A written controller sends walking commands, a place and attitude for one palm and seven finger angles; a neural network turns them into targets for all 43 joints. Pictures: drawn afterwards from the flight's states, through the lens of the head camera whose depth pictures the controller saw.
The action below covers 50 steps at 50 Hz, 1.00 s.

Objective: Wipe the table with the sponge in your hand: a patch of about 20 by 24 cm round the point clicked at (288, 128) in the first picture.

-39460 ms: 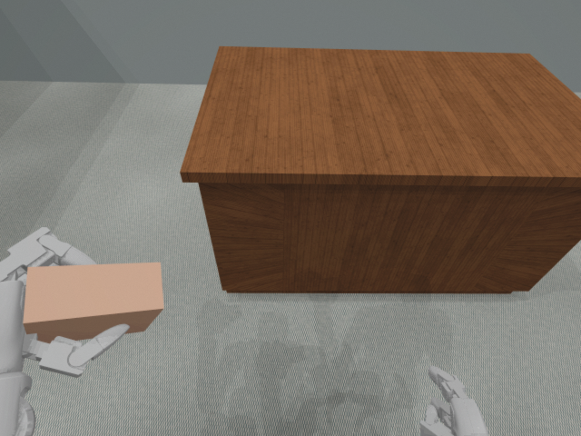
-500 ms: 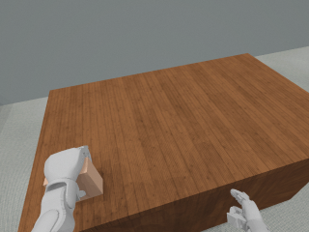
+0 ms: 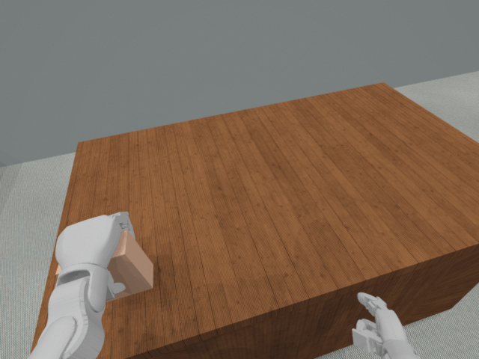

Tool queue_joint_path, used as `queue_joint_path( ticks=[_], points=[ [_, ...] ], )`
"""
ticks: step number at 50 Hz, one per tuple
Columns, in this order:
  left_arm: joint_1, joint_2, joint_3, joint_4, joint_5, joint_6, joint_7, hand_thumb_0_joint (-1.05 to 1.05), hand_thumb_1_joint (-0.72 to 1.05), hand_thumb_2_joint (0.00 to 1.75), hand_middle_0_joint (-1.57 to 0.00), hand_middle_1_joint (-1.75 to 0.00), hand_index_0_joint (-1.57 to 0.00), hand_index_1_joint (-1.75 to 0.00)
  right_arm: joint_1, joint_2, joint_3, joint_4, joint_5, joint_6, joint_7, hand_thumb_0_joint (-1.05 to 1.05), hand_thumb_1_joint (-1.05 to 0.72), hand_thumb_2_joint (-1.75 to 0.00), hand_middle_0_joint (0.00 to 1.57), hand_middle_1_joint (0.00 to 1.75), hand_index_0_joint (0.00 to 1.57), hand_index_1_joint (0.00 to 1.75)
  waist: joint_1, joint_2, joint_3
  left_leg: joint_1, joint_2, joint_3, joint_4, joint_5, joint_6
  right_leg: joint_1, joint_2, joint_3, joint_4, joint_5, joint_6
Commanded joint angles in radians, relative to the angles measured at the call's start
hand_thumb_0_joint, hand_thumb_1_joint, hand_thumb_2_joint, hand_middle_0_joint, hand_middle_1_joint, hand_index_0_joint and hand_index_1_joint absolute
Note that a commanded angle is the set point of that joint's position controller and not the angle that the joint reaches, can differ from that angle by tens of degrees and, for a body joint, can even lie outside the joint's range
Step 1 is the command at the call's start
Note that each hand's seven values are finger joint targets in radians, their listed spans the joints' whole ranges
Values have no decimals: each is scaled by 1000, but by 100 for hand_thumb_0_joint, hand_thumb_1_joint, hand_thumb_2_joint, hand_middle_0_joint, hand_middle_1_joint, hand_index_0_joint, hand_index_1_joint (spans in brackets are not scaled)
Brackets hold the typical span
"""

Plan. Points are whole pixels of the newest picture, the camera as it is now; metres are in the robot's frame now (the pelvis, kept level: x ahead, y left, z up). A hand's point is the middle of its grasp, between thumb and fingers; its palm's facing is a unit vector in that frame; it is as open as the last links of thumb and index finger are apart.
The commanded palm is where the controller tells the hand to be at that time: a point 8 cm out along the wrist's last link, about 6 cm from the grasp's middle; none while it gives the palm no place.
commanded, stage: lift the sponge slowly off the table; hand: left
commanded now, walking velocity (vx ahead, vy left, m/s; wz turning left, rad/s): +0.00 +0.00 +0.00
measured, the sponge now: (115, 274) +0.22 +0.27 +0.03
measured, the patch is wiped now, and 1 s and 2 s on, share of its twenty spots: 1.00 1.00 1.00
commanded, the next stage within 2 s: bring the sponge back beside the body in 0.36 s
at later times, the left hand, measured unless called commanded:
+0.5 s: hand (103, 250) +0.23 +0.27 +0.09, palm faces +0.06 -0.13 -0.99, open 9.5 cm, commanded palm +0.19 +0.27 +0.17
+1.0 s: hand (88, 259) +0.21 +0.28 +0.10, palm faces +0.08 -0.12 -0.99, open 9.5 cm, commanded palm +0.17 +0.27 +0.17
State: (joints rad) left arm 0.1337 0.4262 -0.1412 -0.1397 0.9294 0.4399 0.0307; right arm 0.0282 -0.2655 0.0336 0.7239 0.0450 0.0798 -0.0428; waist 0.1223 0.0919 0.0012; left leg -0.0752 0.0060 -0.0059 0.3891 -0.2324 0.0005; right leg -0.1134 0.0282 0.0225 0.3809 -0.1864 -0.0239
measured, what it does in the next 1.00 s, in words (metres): stands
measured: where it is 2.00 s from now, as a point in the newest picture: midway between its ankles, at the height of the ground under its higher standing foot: outside the picture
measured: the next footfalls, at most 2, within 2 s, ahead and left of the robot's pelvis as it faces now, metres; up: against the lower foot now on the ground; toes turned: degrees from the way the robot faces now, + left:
none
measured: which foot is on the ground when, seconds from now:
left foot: down 0.00-1.00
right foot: down 0.00-1.00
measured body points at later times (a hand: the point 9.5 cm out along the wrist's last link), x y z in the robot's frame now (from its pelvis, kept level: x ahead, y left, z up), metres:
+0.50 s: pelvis +0.00 +0.00 +0.00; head -0.03 -0.04 +0.45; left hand +0.22 +0.27 +0.15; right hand +0.23 -0.20 -0.09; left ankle -0.01 +0.12 -0.74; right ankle +0.02 -0.11 -0.74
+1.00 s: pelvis -0.01 +0.00 +0.00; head -0.04 -0.04 +0.45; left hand +0.20 +0.28 +0.15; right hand +0.23 -0.20 -0.09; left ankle -0.01 +0.12 -0.74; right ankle +0.02 -0.11 -0.74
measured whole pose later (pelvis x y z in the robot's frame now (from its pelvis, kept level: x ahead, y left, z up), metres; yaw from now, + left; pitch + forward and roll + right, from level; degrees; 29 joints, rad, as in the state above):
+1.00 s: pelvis -0.01 +0.00 +0.00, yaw +0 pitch -5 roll +0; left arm 0.19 0.49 -0.08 -0.27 0.90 0.45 0.00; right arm 0.03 -0.27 0.04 0.71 0.05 0.09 -0.05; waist 0.13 0.10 0.01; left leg -0.08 0.00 -0.01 0.40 -0.23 0.00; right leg -0.12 0.03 0.02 0.40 -0.18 -0.02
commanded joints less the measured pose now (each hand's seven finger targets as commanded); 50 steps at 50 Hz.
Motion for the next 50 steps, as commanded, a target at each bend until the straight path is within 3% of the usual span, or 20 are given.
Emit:
queue_joint_path(
  ticks=[1, 5, 12, 15, 17, 20, 22, 23, 25, 27, 28, 31, 32, 34, 37, 40, 42, 46, 47, 50],
  points=[
    [-242, 221, 173, -221, 43, -3, 67, 0, 10, 130, -120, -160, -120, -160, -296, -86, -30, -213, 4, -73, 2, 0, -90, -90, 20, 30, 20, 30, 23, -49, -172, 2, -27, -68, -47, 218, 39, 62, 1, 94, -69, 96, -62],
    [-241, 183, 136, -233, 25, 26, 62, 0, 10, 130, -120, -160, -120, -160, -316, -85, -27, -222, 9, -74, 5, 0, -90, -90, 20, 30, 20, 30, 18, -28, -150, 1, -25, -67, -55, 208, 39, 52, 0, 86, -71, 83, -61],
    [-369, 251, 154, -269, 23, 50, 23, 0, 10, 130, -120, -160, -120, -160, -329, -95, -17, -228, 12, -75, -10, 0, -90, -90, 20, 30, 20, 30, 3, -23, -173, -3, -29, -69, -65, 151, 45, 56, 1, 105, -77, 24, -59],
    [-305, 192, 111, -237, 27, 45, 6, 0, 10, 130, -120, -160, -120, -160, -317, -87, -16, -228, 12, -81, -6, 0, -90, -90, 20, 30, 20, 30, 12, -29, -184, -1, -30, -70, -58, 192, 46, 63, 0, 75, -65, 65, -59],
    [-312, 248, 160, -245, 26, 38, 4, 0, 10, 130, -120, -160, -120, -160, -313, -95, -18, -226, 10, -76, -7, 0, -90, -90, 20, 30, 20, 30, 9, -35, -186, -11, -26, -71, -62, 173, 43, 71, 3, 100, -65, 52, -61],
    [-243, 206, 142, -222, 25, 39, 3, 0, 10, 130, -120, -160, -120, -160, -308, -88, -17, -230, 10, -69, 2, 0, -90, -90, 20, 30, 20, 30, 19, -53, -182, -21, -26, -71, -59, 195, 41, 73, -1, 80, -58, 75, -58],
    [-261, 275, 207, -263, 22, 34, 13, 0, 10, 130, -120, -160, -120, -160, -310, -98, -21, -230, 8, -67, 3, 0, -90, -90, 20, 30, 20, 30, 19, -54, -190, -24, -22, -73, -60, 184, 39, 80, 3, 104, -55, 66, -61],
    [-278, 223, 159, -279, 26, 35, 12, 0, 10, 130, -120, -160, -120, -160, -314, -88, -17, -248, 9, -72, 3, 0, -90, -90, 20, 30, 20, 30, 23, -35, -208, -22, -27, -65, -52, 193, 45, 87, -1, 81, -47, 75, -58],
    [-242, 239, 182, -239, 22, 37, 20, 0, 10, 130, -120, -160, -120, -160, -307, -92, -20, -234, 8, -69, 3, 0, -90, -90, 20, 30, 20, 30, 23, -48, -176, -23, -25, -68, -53, 186, 41, 65, -3, 91, -61, 64, -58],
    [-265, 315, 243, -285, 23, 31, 31, 0, 10, 130, -120, -160, -120, -160, -313, -101, -23, -232, 4, -68, -1, 0, -90, -90, 20, 30, 20, 30, 23, -34, -184, -18, -25, -73, -49, 183, 42, 73, 0, 120, -61, 65, -62],
    [-277, 264, 204, -287, 25, 34, 30, 0, 10, 130, -120, -160, -120, -160, -311, -89, -19, -245, 6, -73, 0, 0, -90, -90, 20, 30, 20, 30, 24, -32, -203, -20, -31, -65, -38, 198, 45, 82, -4, 95, -51, 79, -59],
    [-231, 247, 190, -302, 13, 28, 27, 0, 10, 130, -120, -160, -120, -160, -308, -89, -23, -238, 8, -73, 2, 0, -90, -90, 20, 30, 20, 30, 21, -11, -201, 5, -30, -69, -37, 223, 43, 75, -6, 101, -56, 115, -59],
    [-236, 285, 222, -345, 5, 21, 28, 0, 10, 130, -120, -160, -120, -160, -314, -95, -25, -243, 6, -79, -1, 0, -90, -90, 20, 30, 20, 30, 17, 5, -204, 7, -27, -73, -36, 209, 43, 79, -1, 118, -55, 102, -62],
    [-230, 227, 166, -313, 7, 25, 16, 0, 10, 130, -120, -160, -120, -160, -311, -84, -18, -239, 9, -84, 0, 0, -90, -90, 20, 30, 20, 30, 9, -16, -174, 1, -29, -73, -38, 208, 43, 53, -3, 98, -61, 87, -58],
    [-213, 266, 197, -345, -1, 20, 7, 0, 10, 130, -120, -160, -120, -160, -315, -95, -22, -241, 7, -82, -3, 0, -90, -90, 20, 30, 20, 30, 8, -14, -160, -3, -23, -78, -44, 189, 44, 55, 1, 113, -65, 67, -59],
    [-182, 237, 176, -311, 7, 18, 1, 0, 10, 130, -120, -160, -120, -160, -303, -89, -20, -238, 5, -80, -2, 0, -90, -90, 20, 30, 20, 30, 14, -37, -143, -14, -24, -78, -46, 186, 44, 47, -3, 87, -65, 59, -56],
    [-228, 290, 217, -380, 10, 4, 8, 0, 10, 130, -120, -160, -120, -160, -313, -94, -20, -245, 4, -82, -4, 0, -90, -90, 20, 30, 20, 30, 14, -23, -161, -12, -21, -85, -51, 172, 44, 61, 3, 115, -61, 45, -60],
    [-167, 268, 214, -327, 12, 7, 18, 0, 10, 130, -120, -160, -120, -160, -298, -86, -22, -240, 4, -75, -2, 0, -90, -90, 20, 30, 20, 30, 24, -45, -160, -19, -24, -79, -48, 178, 40, 58, -5, 101, -63, 45, -55],
    [-182, 310, 258, -351, 4, 2, 26, 0, 10, 130, -120, -160, -120, -160, -308, -93, -24, -241, 4, -80, -4, 0, -90, -90, 20, 30, 20, 30, 23, -26, -153, -23, -21, -81, -47, 160, 40, 59, 2, 125, -65, 30, -61],
    [-128, 260, 224, -308, -7, 18, 24, 0, 10, 130, -120, -160, -120, -160, -306, -88, -21, -241, 6, -76, 1, 0, -90, -90, 20, 30, 20, 30, 27, -36, -144, -30, -25, -78, -44, 166, 39, 52, -5, 104, -64, 39, -56]
  ],
)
